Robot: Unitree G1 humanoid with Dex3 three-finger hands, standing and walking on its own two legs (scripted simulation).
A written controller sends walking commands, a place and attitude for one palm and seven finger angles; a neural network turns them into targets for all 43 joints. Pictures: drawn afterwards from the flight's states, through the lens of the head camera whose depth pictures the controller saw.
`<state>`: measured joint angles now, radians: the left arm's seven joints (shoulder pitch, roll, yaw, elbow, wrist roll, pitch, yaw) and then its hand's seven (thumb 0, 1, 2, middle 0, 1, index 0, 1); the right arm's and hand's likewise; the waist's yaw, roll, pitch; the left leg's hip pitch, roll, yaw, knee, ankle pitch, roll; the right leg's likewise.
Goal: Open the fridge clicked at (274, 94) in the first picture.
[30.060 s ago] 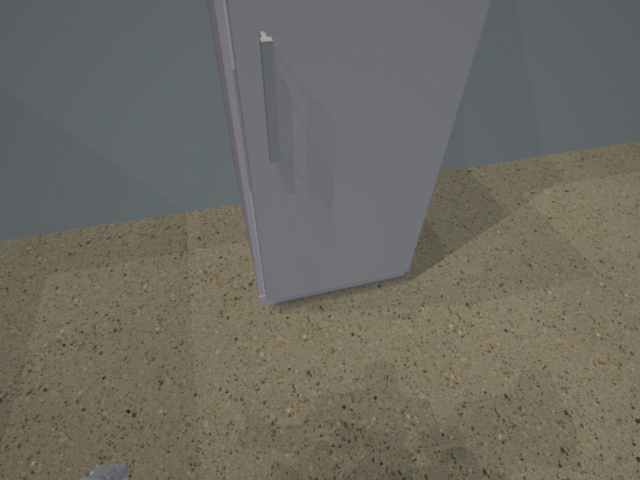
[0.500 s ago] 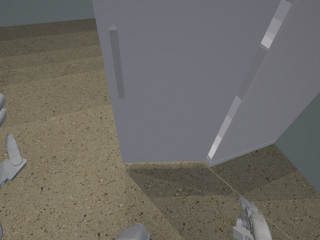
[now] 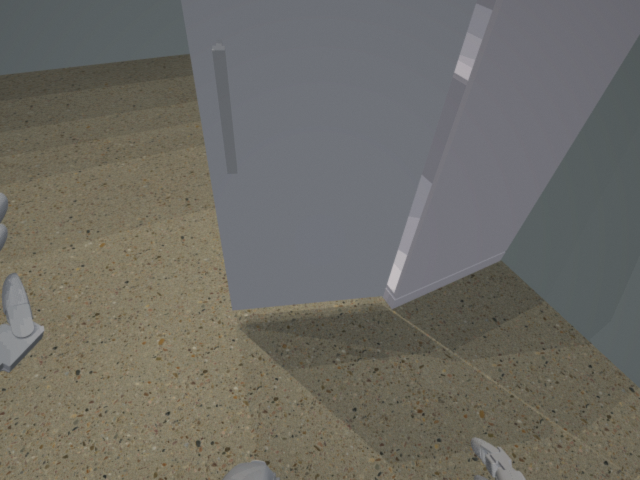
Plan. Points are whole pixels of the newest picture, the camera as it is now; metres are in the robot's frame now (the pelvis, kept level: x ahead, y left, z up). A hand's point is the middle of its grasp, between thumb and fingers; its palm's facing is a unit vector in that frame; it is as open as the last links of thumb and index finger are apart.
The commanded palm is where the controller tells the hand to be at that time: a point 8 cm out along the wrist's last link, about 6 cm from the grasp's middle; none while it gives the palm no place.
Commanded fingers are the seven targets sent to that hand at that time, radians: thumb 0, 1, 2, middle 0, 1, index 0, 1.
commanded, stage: stop stepping back and stand still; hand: left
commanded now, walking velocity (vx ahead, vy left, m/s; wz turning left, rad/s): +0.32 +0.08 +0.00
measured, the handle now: (226, 112) +0.75 +0.27 +0.08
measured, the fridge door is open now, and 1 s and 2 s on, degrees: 71 71 71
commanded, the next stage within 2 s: let the arm hang, fingers relaxed in 0.46 s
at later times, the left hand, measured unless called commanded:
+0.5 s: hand (7, 373) +0.15 +0.28 +0.17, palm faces +0.50 -0.77 -0.41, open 7.4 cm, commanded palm +0.09 +0.31 +0.18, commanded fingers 0.00 0.90 0.90 -0.20 -0.30 -0.20 -0.30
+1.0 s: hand out of the picture -0.04 +0.21 -0.18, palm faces +0.09 -0.97 -0.21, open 7.1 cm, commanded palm none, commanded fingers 0.00 0.90 0.90 -0.20 -0.30 -0.20 -0.30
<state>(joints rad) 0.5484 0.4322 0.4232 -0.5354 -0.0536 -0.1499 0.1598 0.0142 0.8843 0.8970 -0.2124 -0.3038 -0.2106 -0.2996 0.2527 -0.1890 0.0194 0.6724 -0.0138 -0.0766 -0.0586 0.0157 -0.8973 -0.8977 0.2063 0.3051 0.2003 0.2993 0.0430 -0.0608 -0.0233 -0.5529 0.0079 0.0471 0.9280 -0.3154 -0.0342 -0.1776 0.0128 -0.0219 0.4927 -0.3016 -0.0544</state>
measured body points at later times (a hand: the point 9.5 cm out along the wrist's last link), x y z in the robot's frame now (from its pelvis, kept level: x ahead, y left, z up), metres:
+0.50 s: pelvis -0.04 +0.01 -0.01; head -0.06 +0.00 +0.44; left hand +0.12 +0.32 +0.19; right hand +0.11 -0.22 -0.10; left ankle -0.02 +0.13 -0.68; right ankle +0.00 -0.07 -0.74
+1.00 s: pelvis -0.03 +0.02 +0.00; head +0.00 +0.03 +0.45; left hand -0.04 +0.26 -0.16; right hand +0.02 -0.22 -0.15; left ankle +0.00 +0.14 -0.74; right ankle +0.00 -0.07 -0.74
